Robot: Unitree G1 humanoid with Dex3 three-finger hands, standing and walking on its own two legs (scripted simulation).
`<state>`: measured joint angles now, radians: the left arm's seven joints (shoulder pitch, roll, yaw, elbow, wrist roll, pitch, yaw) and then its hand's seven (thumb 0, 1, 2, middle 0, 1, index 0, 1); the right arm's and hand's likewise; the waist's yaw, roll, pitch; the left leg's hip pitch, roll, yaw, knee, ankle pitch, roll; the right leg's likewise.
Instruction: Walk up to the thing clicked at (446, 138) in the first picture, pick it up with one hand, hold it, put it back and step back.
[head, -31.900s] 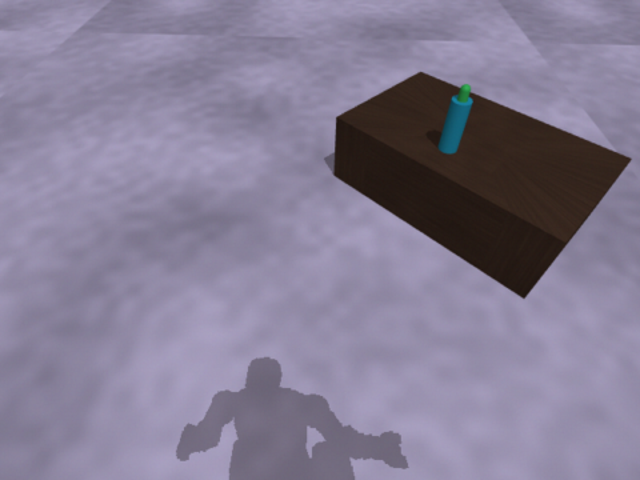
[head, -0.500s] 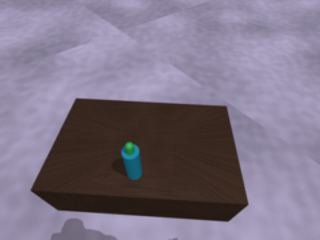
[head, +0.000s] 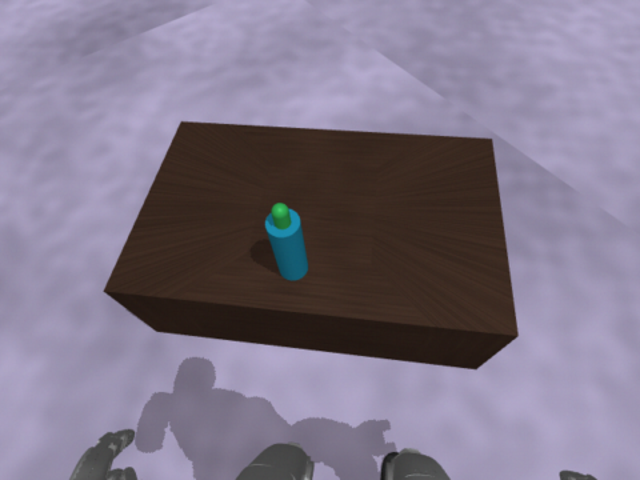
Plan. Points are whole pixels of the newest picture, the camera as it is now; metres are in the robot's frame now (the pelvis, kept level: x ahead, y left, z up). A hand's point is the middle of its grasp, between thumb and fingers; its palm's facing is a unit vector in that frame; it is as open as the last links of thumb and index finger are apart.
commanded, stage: step back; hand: left
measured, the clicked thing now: (287, 240) +0.59 +0.14 -0.30
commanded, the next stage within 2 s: none
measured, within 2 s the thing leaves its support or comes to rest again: neither
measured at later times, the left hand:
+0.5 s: hand out of the picture -0.04 +0.29 -0.16, palm faces -0.09 -0.91 -0.41, open 7.4 cm
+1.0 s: hand out of the picture -0.12 +0.30 -0.14, palm faces -0.04 -0.93 -0.37, open 7.4 cm
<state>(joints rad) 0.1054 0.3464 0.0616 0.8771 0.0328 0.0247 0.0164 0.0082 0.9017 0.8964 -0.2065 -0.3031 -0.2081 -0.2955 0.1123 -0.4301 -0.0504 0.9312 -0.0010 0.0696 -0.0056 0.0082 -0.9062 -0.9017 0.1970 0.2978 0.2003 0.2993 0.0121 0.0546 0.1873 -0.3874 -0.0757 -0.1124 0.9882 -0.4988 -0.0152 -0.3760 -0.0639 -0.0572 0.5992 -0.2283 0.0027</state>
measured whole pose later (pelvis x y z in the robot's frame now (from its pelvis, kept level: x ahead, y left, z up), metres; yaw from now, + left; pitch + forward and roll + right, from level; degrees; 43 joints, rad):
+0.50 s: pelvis -0.13 +0.02 -0.01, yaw -6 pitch -3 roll +0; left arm 0.20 0.38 0.08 0.88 0.02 0.03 0.01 0.01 0.91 0.90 -0.20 -0.30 -0.20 -0.29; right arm 0.04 -0.38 -0.05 0.80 -0.02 0.05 0.00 0.01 -0.90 -0.90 0.20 0.30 0.20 0.30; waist 0.02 0.01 0.21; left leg -0.38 0.04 0.07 0.69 -0.26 0.02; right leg -0.24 0.03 0.05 0.68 -0.39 0.01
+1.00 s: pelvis -0.28 +0.05 +0.00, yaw -2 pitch -4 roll +0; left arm 0.09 0.38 0.08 0.81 0.01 0.08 0.01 0.01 0.91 0.90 -0.20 -0.30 -0.20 -0.29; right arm 0.20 -0.37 -0.04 0.90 -0.05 0.04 0.00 0.01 -0.90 -0.90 0.20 0.30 0.20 0.30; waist -0.03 -0.03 0.19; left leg -0.27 -0.02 -0.06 0.65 -0.31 0.01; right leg -0.50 0.07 0.11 1.02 -0.50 -0.01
